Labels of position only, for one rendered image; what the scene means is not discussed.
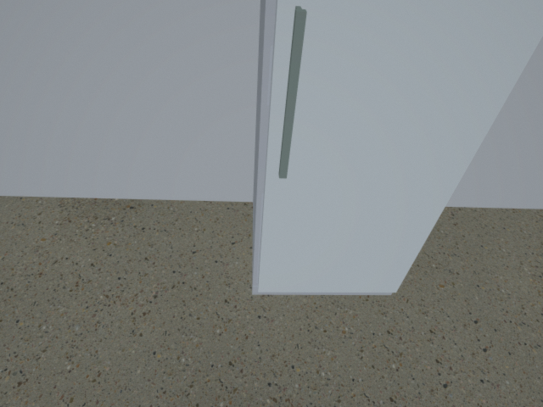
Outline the fridge door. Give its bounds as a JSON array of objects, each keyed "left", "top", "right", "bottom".
[{"left": 258, "top": 0, "right": 543, "bottom": 293}]

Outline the handle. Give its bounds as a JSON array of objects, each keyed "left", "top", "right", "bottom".
[{"left": 279, "top": 6, "right": 307, "bottom": 179}]

